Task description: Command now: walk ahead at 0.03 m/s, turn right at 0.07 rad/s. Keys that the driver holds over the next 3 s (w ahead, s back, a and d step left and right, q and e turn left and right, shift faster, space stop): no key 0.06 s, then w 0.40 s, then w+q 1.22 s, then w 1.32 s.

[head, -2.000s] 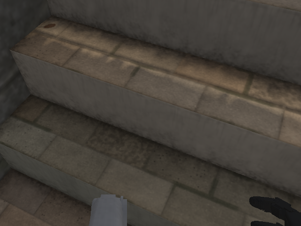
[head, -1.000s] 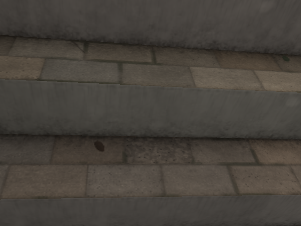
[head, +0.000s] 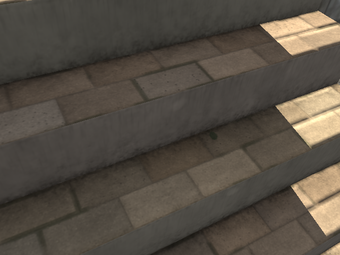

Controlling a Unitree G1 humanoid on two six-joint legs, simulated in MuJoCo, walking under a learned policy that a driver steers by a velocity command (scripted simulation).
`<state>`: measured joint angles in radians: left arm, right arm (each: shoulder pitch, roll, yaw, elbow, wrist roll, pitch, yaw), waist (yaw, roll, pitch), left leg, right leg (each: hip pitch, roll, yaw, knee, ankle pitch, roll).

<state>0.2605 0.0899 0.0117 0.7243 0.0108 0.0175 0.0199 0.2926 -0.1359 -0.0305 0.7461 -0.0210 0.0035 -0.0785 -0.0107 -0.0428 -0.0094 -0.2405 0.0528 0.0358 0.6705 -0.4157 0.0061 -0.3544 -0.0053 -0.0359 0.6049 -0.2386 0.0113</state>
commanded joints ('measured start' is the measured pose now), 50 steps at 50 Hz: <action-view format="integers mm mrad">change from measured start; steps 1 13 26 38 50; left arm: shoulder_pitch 110 244 2 268 435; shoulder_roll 67 74 152 225 207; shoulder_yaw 24 39 57 66 71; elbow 0 105 -74 -11 222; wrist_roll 3 14 22 16 46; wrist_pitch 3 -12 -58 -138 -203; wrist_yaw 7 17 -44 -20 47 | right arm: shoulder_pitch -12 -77 40 -103 -469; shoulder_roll -98 -139 -173 -159 0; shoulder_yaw -17 -23 -39 -47 21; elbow -11 36 70 44 -289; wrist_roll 10 35 -1 30 -27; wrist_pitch -3 -16 -71 -121 -5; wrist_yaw -13 1 -11 79 74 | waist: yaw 46 56 15 181 106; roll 214 28 199 -6 40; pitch -1 79 63 -81 -203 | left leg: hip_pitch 39 -160 266 -220 -1266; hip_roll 36 8 212 -67 -142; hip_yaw -54 -100 -354 -118 -126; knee -209 -182 -431 415 1745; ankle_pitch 456 -128 52 487 -144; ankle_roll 109 174 354 128 109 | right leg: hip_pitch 46 149 -617 499 917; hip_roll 33 47 -33 -74 -358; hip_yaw -82 -75 105 -74 202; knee -130 -93 901 -297 -262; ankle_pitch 81 50 -55 589 753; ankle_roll -17 -71 1 -88 -256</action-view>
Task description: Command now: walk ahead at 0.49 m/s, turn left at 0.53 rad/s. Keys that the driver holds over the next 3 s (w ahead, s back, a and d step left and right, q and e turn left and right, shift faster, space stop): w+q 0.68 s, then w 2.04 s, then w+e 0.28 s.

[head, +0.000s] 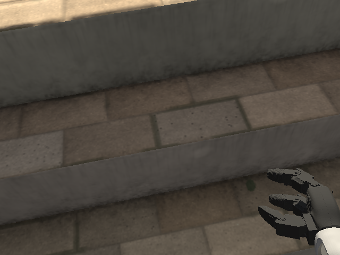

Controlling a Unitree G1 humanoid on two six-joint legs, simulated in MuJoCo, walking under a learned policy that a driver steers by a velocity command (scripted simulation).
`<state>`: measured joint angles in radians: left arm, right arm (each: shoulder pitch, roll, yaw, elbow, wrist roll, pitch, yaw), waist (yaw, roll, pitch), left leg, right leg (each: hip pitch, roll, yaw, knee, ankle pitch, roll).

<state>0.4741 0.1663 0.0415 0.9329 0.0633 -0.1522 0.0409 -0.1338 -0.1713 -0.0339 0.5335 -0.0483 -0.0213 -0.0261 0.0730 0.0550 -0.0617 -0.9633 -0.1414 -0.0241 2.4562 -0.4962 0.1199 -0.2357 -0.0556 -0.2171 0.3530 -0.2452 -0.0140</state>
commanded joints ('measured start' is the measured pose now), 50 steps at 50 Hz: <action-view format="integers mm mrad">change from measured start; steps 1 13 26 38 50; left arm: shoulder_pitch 246 261 -551 -482 -656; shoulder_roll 127 211 -47 138 -153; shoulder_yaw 41 99 -27 26 -89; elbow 23 -11 -485 -472 -445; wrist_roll -5 20 16 -53 -86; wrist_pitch -37 -53 28 168 123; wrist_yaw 31 19 -58 10 44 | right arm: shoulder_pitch -104 -254 455 443 673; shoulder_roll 46 18 -46 -182 26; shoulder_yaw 28 18 -7 -81 28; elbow -98 -239 271 149 305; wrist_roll -6 -1 -7 -20 23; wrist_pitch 33 85 -5 -78 -19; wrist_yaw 25 -19 -85 54 0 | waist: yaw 39 63 -129 -99 -179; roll -68 -152 -95 -321 225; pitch -130 -200 198 -307 3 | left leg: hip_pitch -599 -640 760 31 658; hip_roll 58 123 105 -28 216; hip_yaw -55 -142 -89 -256 245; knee -62 -310 -2420 -538 -2203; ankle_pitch -95 -310 672 314 994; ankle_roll -14 -30 26 -128 121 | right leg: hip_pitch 840 1101 -785 71 -650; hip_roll -315 -488 145 -268 128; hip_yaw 384 233 182 888 69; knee -21 -8 1814 296 1919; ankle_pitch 742 789 -476 -760 -510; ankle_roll -236 -219 -68 -252 -59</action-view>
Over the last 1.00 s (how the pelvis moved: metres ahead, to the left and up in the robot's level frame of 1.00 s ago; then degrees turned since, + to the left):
0.23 -0.13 0.02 13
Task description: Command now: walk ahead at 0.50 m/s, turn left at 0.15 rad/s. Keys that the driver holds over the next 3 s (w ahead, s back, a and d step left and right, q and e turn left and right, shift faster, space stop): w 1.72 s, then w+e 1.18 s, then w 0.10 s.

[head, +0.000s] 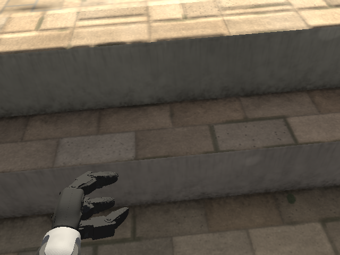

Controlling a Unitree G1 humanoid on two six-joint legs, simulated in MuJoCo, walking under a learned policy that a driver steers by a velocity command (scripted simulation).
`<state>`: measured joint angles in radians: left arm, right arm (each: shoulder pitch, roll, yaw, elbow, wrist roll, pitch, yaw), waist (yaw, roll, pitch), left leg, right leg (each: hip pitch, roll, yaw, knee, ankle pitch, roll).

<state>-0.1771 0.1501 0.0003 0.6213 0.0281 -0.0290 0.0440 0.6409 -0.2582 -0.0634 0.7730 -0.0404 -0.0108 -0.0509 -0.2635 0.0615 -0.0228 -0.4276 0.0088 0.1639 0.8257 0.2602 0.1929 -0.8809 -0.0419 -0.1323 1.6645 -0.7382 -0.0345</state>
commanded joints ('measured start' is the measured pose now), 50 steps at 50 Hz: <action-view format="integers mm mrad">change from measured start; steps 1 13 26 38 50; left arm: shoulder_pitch -22 41 216 132 356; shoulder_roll -218 -76 -72 -106 -33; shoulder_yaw -48 -1 -3 -23 -10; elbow -180 -96 57 -4 -21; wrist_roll -62 7 25 -4 -51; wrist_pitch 4 44 5 13 47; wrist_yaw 27 -45 -52 -22 -13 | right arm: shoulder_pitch -168 22 -122 -106 -202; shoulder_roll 135 42 58 66 -10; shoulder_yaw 93 -25 -8 8 -9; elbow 44 116 203 274 184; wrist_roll -18 13 48 38 80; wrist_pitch -60 -78 -138 -156 -143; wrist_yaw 17 -53 -4 1 14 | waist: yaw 252 103 210 215 344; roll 7 -50 21 18 62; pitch -90 101 10 97 -193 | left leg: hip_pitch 180 261 214 250 153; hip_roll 111 183 198 265 242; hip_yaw -144 -683 -575 -593 -138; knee -419 -591 -529 -625 -707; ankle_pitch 64 -1050 -915 -903 647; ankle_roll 3 -25 -8 79 142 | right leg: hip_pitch -126 -277 -455 -683 459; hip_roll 157 -7 17 -37 83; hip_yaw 216 52 61 86 -125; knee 946 137 444 647 -189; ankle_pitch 38 771 820 615 -10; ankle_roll -39 13 -26 -34 -123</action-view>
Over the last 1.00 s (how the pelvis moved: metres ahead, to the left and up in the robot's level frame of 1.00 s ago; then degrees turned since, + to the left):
-0.10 0.08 0.05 25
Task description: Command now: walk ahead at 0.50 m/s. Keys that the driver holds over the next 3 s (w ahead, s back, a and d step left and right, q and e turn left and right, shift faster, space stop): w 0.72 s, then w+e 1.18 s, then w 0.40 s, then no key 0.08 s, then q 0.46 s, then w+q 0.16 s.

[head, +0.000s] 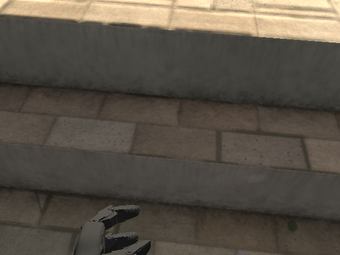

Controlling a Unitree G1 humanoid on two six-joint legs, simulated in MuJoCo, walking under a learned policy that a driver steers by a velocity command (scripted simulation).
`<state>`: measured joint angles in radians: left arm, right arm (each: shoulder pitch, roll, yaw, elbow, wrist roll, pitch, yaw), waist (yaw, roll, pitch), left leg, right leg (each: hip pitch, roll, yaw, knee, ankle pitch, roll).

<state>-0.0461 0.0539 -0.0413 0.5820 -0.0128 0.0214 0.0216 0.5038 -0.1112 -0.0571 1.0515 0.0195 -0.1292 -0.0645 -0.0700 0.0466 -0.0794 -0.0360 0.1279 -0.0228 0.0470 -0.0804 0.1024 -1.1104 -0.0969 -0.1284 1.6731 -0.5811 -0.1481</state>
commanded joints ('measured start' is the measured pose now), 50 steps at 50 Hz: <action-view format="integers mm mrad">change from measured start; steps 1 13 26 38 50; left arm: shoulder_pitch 379 263 621 640 356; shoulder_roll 122 80 98 193 -61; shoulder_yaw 59 69 118 107 63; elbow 38 459 472 418 119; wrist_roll -21 17 40 -7 32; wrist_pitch -2 -106 -178 -172 -85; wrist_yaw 26 -11 26 26 -9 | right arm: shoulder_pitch -83 -247 -596 -512 -344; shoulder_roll -232 89 95 87 -7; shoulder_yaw -34 72 62 82 23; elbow -87 -323 -406 -495 -124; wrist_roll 28 -20 -59 14 -49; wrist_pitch -47 59 68 115 8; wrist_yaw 54 58 70 80 66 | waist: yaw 258 -72 120 94 215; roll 111 -51 -94 -204 -11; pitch -229 179 155 -72 133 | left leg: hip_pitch -145 -1143 -1642 -477 -528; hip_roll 136 -220 -28 -139 233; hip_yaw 54 -112 35 334 18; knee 352 1990 2219 1340 358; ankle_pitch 1295 238 -2 -429 -239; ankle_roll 217 -1 1 97 -41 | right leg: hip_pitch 799 377 1109 925 -31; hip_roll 170 -70 -248 -171 126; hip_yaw -51 250 427 45 261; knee -425 -1188 -1441 -1531 547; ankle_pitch -172 26 -6 1723 713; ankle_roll -2 48 -93 -125 25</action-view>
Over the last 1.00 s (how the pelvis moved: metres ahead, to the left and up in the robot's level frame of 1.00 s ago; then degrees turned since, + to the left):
0.04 -0.10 -0.02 -1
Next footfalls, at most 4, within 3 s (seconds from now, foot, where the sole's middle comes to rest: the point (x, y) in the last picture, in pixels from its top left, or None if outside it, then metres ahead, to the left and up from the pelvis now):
0.02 right None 0.15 -0.14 -0.59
0.78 left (106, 236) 0.44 0.17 -0.37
1.38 right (175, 129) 0.63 -0.03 -0.16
1.94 left None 0.96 0.01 0.06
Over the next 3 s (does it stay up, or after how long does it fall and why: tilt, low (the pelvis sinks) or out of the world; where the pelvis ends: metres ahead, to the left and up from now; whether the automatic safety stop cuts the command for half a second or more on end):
stays up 1.13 -0.23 0.82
